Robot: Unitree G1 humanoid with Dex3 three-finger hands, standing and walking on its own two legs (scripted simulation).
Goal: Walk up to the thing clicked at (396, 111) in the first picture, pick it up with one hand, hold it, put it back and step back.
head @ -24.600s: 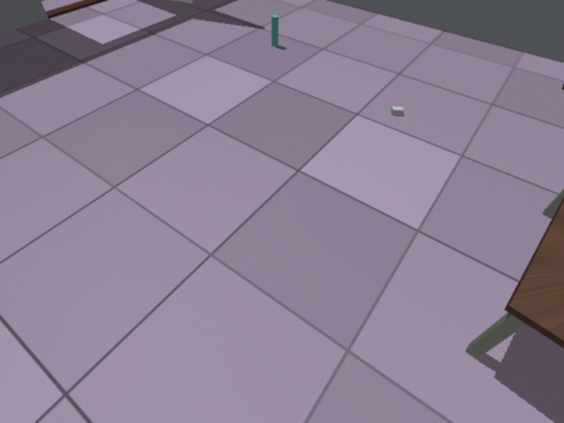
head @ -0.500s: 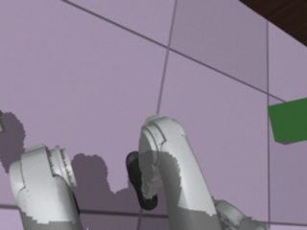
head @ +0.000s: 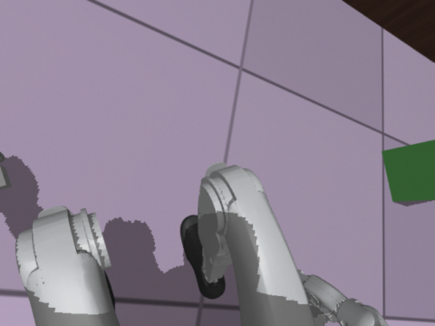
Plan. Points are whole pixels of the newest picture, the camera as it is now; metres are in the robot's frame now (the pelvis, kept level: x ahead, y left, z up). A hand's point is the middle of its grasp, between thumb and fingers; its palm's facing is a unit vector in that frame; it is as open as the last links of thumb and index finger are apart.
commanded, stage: close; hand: left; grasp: from above
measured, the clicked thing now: out of the picture +0.39 +0.29 -0.28
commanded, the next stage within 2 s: none
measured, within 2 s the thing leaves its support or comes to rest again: neither
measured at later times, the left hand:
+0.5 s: hand out of the picture +0.37 +0.29 -0.25, palm faces -0.43 -0.14 -0.89, open 7.9 cm
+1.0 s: hand out of the picture +0.37 +0.29 -0.25, palm faces -0.44 -0.15 -0.88, open 8.2 cm
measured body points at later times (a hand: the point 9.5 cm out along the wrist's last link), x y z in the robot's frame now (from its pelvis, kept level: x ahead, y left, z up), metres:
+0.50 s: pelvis +0.00 +0.00 +0.00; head +0.25 +0.12 +0.36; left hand +0.39 +0.29 -0.20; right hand +0.06 -0.28 -0.06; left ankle +0.06 +0.12 -0.27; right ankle +0.12 -0.12 -0.27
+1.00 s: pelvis +0.00 +0.00 +0.00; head +0.25 +0.11 +0.36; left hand +0.39 +0.30 -0.20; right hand +0.06 -0.27 -0.06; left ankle +0.06 +0.12 -0.27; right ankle +0.12 -0.12 -0.27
